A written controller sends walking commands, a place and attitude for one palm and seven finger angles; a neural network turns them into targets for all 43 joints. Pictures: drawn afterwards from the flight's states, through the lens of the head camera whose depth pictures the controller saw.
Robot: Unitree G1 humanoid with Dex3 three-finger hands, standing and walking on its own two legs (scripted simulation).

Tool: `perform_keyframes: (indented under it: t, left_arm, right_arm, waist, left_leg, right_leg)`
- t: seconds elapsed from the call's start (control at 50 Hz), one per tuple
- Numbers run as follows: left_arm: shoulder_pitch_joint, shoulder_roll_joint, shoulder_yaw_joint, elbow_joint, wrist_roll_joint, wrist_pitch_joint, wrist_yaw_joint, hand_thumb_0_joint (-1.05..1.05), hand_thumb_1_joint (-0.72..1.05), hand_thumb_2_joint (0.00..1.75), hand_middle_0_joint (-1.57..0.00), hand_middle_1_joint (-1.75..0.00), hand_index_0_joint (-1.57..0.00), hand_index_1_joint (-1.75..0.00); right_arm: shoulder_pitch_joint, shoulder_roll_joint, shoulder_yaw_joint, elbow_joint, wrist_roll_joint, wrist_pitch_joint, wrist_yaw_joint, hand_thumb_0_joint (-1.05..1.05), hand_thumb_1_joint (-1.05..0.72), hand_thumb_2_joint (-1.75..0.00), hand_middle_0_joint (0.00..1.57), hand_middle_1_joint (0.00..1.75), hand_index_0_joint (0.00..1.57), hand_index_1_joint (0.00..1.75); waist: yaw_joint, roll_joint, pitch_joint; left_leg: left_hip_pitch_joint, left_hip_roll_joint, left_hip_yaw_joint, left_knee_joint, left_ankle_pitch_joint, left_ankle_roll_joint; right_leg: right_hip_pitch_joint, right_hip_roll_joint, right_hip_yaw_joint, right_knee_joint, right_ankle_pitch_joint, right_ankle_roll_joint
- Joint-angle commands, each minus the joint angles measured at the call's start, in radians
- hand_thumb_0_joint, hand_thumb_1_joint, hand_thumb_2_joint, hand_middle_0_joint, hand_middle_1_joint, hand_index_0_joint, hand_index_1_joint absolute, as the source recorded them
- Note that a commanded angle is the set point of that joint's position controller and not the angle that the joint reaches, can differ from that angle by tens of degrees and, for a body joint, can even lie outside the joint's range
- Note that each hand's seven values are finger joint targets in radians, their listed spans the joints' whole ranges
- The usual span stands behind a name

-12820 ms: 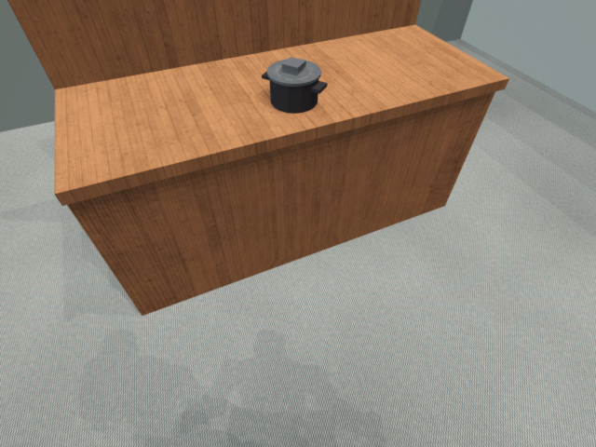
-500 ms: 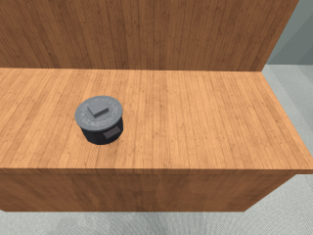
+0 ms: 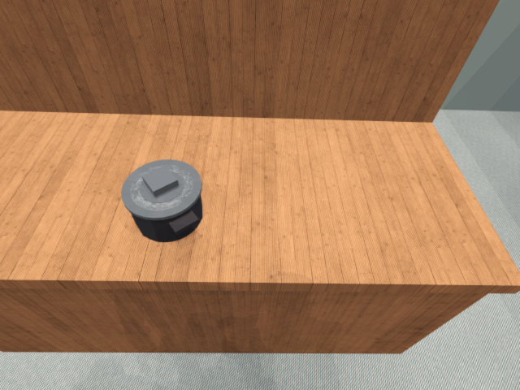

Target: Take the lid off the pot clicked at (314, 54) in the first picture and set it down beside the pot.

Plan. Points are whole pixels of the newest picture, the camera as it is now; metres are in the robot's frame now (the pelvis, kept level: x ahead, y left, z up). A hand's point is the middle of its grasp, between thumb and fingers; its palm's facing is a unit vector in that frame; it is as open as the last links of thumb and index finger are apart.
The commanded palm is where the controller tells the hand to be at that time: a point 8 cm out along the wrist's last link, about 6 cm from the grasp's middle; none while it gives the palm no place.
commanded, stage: look again from close up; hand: left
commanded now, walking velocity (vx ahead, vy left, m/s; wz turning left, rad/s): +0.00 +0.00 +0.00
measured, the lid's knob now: (160, 180) +0.48 +0.24 +0.00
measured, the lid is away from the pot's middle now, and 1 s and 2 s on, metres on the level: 0.00 0.00 0.00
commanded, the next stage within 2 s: shuffle to correct the standing spot in 0.32 s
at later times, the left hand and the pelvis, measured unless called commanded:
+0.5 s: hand out of the picture -0.02 +0.17 -0.18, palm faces +0.03 -0.99 -0.16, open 7.4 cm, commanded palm none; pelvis +0.00 +0.01 +0.00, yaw +0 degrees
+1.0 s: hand out of the picture -0.02 +0.24 -0.18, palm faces +0.06 -0.97 -0.21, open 7.4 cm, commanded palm none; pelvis -0.01 +0.06 +0.00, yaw +2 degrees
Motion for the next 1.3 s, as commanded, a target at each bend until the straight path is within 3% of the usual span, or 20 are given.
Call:
perform_keyframes:
  t: [0.0,0.26,0.4,0.44,0.5,0.56,0.62,0.66,0.74,0.78,0.84,0.88,0.96,1.14,1.18,1.2,1.22,1.24,1.26,1.28]
  left_arm:
    - [0.095,0.086,0.013,-0.023,0.000,-0.014,0.000,0.00,0.90,0.90,-0.20,-0.30,-0.20,-0.30]
    - [0.103,0.082,0.012,-0.021,-0.002,-0.016,0.000,0.00,0.90,0.90,-0.20,-0.30,-0.20,-0.30]
    - [0.110,0.072,0.011,-0.017,0.000,-0.014,0.002,0.00,0.90,0.90,-0.20,-0.30,-0.20,-0.30]
    - [0.106,0.089,0.019,-0.023,0.000,-0.013,0.004,0.00,0.90,0.90,-0.20,-0.30,-0.20,-0.30]
    - [0.101,0.124,0.039,-0.040,0.000,-0.004,0.008,0.00,0.90,0.90,-0.20,-0.30,-0.20,-0.30]
    - [0.089,0.151,0.052,-0.055,0.001,0.005,0.010,0.00,0.90,0.90,-0.20,-0.30,-0.20,-0.30]
    - [0.070,0.167,0.060,-0.071,0.004,0.012,0.013,0.00,0.90,0.90,-0.20,-0.30,-0.20,-0.30]
    - [0.041,0.172,0.064,-0.085,0.006,0.019,0.012,0.00,0.90,0.90,-0.20,-0.30,-0.20,-0.30]
    - [0.043,0.125,0.060,-0.099,0.009,0.027,0.013,0.00,0.90,0.90,-0.20,-0.30,-0.20,-0.30]
    - [0.062,0.115,0.052,-0.089,0.009,0.028,0.012,0.00,0.90,0.90,-0.20,-0.30,-0.20,-0.30]
    - [0.069,0.090,0.032,-0.074,0.011,0.021,0.009,0.00,0.90,0.90,-0.20,-0.30,-0.20,-0.30]
    - [0.073,0.087,0.022,-0.066,0.009,0.015,0.006,0.00,0.90,0.90,-0.20,-0.30,-0.20,-0.30]
    - [0.089,0.089,0.013,-0.043,0.004,0.010,0.003,0.00,0.90,0.90,-0.20,-0.30,-0.20,-0.30]
    - [0.110,0.087,0.010,-0.017,0.002,0.002,0.003,0.00,0.90,0.90,-0.20,-0.30,-0.20,-0.30]
    - [0.112,0.082,0.010,-0.014,0.003,0.002,0.003,0.00,0.90,0.90,-0.20,-0.30,-0.20,-0.30]
    - [0.074,0.108,0.008,0.014,0.016,-0.009,0.034,0.00,0.90,0.90,-0.20,-0.30,-0.20,-0.30]
    - [0.070,0.123,0.014,-0.029,0.004,-0.007,0.026,0.00,0.90,0.90,-0.20,-0.30,-0.20,-0.30]
    - [0.069,0.113,0.013,-0.027,0.004,-0.002,0.017,0.00,0.90,0.90,-0.20,-0.30,-0.20,-0.30]
    - [0.070,0.111,0.018,-0.030,0.003,-0.001,0.005,0.00,0.90,0.90,-0.20,-0.30,-0.20,-0.30]
    - [0.077,0.096,0.017,-0.029,0.005,0.000,0.004,0.00,0.90,0.90,-0.20,-0.30,-0.20,-0.30]
  right_arm:
    - [0.079,-0.077,-0.015,-0.017,0.003,-0.017,-0.007,0.00,-0.90,-0.90,0.20,0.30,0.20,0.30]
    - [0.095,-0.072,-0.016,-0.010,0.005,-0.020,-0.007,0.00,-0.90,-0.90,0.20,0.30,0.20,0.30]
    - [0.097,-0.069,-0.017,-0.005,0.005,-0.020,-0.008,0.00,-0.90,-0.90,0.20,0.30,0.20,0.30]
    - [0.093,-0.076,-0.017,-0.012,0.005,-0.015,-0.006,0.00,-0.90,-0.90,0.20,0.30,0.20,0.30]
    - [0.071,-0.090,-0.023,-0.044,0.002,0.003,-0.005,0.00,-0.90,-0.90,0.20,0.30,0.20,0.30]
    - [0.061,-0.090,-0.028,-0.072,0.001,0.017,-0.003,0.00,-0.90,-0.90,0.20,0.30,0.20,0.30]
    - [0.060,-0.094,-0.035,-0.091,-0.002,0.025,0.001,0.00,-0.90,-0.90,0.20,0.30,0.20,0.30]
    - [0.064,-0.102,-0.037,-0.097,-0.004,0.027,0.003,0.00,-0.90,-0.90,0.20,0.30,0.20,0.30]
    - [0.057,-0.145,-0.040,-0.121,-0.008,0.021,0.003,0.00,-0.90,-0.90,0.20,0.30,0.20,0.30]
    - [0.040,-0.157,-0.039,-0.136,-0.007,0.019,0.001,0.00,-0.90,-0.90,0.20,0.30,0.20,0.30]
    - [0.050,-0.138,-0.031,-0.126,-0.003,0.002,0.001,0.00,-0.90,-0.90,0.20,0.30,0.20,0.30]
    - [0.054,-0.138,-0.030,-0.113,0.000,-0.012,-0.001,0.00,-0.90,-0.90,0.20,0.30,0.20,0.30]
    - [0.059,-0.124,-0.025,-0.078,0.007,-0.026,-0.004,0.00,-0.90,-0.90,0.20,0.30,0.20,0.30]
    - [0.071,-0.112,-0.019,-0.035,0.011,-0.032,-0.005,0.00,-0.90,-0.90,0.20,0.30,0.20,0.30]
    - [0.073,-0.109,-0.020,-0.032,0.012,-0.031,-0.006,0.00,-0.90,-0.90,0.20,0.30,0.20,0.30]
    - [0.006,-0.178,-0.023,-0.105,0.011,-0.019,0.001,0.00,-0.90,-0.90,0.20,0.30,0.20,0.30]
    - [0.044,-0.141,-0.022,-0.126,-0.007,-0.017,0.003,0.00,-0.90,-0.90,0.20,0.30,0.20,0.30]
    - [0.058,-0.143,-0.022,-0.135,-0.008,-0.016,0.003,0.00,-0.90,-0.90,0.20,0.30,0.20,0.30]
    - [0.052,-0.143,-0.025,-0.153,-0.009,-0.016,0.004,0.00,-0.90,-0.90,0.20,0.30,0.20,0.30]
    - [0.046,-0.144,-0.027,-0.167,-0.006,-0.013,0.001,0.00,-0.90,-0.90,0.20,0.30,0.20,0.30]
  waist:
    - [0.001,0.024,0.041]
    - [0.001,0.011,0.021]
    - [0.001,0.014,0.045]
    - [0.008,0.054,0.047]
    - [0.019,0.031,0.037]
    - [0.024,-0.037,0.023]
    - [0.016,-0.063,0.030]
    - [0.012,-0.045,0.047]
    - [0.024,0.116,0.032]
    - [0.034,0.097,0.012]
    - [0.022,0.037,0.007]
    - [0.017,0.010,0.002]
    - [0.012,0.042,0.014]
    - [0.004,0.064,0.019]
    - [0.005,0.043,0.034]
    - [-0.008,0.157,0.044]
    - [-0.014,0.196,-0.014]
    - [-0.012,0.187,-0.013]
    - [0.003,0.187,-0.067]
    - [0.002,0.143,-0.049]
  left_leg:
    - [0.014,0.066,-0.067,-0.050,0.204,0.057]
    - [0.021,0.068,-0.071,-0.052,0.222,0.064]
    - [0.010,0.067,-0.071,-0.053,0.207,0.063]
    - [-0.016,0.057,-0.072,-0.035,0.209,0.061]
    - [-0.076,0.040,-0.068,0.008,0.158,0.054]
    - [-0.111,0.014,-0.054,0.053,0.106,0.047]
    - [-0.106,-0.004,-0.043,0.090,0.078,0.039]
    - [-0.081,0.004,-0.053,0.064,0.098,0.047]
    - [-0.068,0.086,-0.170,-0.027,0.192,0.116]
    - [-0.066,0.094,-0.189,-0.038,0.191,0.133]
    - [-0.048,0.088,-0.194,-0.072,0.196,0.129]
    - [-0.020,0.084,-0.182,-0.071,0.283,0.121]
    - [0.016,0.084,-0.167,-0.094,0.385,0.105]
    - [0.035,0.061,-0.129,-0.096,0.328,0.085]
    - [0.023,0.058,-0.131,-0.096,0.315,0.086]
    - [-0.022,0.077,-0.120,0.031,0.533,0.040]
    - [-0.034,0.053,-0.130,0.017,0.347,0.039]
    - [-0.074,0.062,-0.145,-0.017,0.207,0.055]
    - [-0.058,0.065,-0.177,-0.027,0.194,0.078]
    - [-0.071,0.067,-0.179,-0.021,0.178,0.089]
  right_leg:
    - [-0.056,-0.130,0.113,-0.087,0.306,-0.013]
    - [-0.043,-0.126,0.107,-0.086,0.314,-0.013]
    - [-0.056,-0.126,0.109,-0.090,0.291,-0.011]
    - [-0.048,-0.143,0.113,-0.074,0.305,-0.018]
    - [-0.032,-0.184,0.128,-0.046,0.306,-0.035]
    - [-0.021,-0.231,0.156,-0.056,0.293,-0.059]
    - [-0.066,-0.264,0.184,-0.068,0.255,-0.077]
    - [-0.111,-0.247,0.154,-0.047,0.196,-0.070]
    - [-0.140,-0.136,0.047,0.057,0.045,-0.017]
    - [-0.122,-0.124,0.033,0.058,0.026,-0.010]
    - [-0.095,-0.116,0.031,0.016,0.059,0.009]
    - [-0.071,-0.118,0.035,-0.001,0.125,0.016]
    - [-0.041,-0.123,0.033,-0.040,0.162,0.028]
    - [-0.016,-0.142,0.051,-0.087,0.196,0.026]
    - [-0.015,-0.144,0.051,-0.090,0.203,0.024]
    - [-0.073,-0.138,0.068,-0.057,0.207,0.028]
    - [-0.037,-0.132,0.057,-0.012,0.079,0.008]
    - [-0.051,-0.110,0.044,0.012,0.012,0.005]
    - [-0.041,-0.100,0.033,0.032,0.031,-0.001]
    - [-0.057,-0.100,0.029,0.027,0.029,0.001]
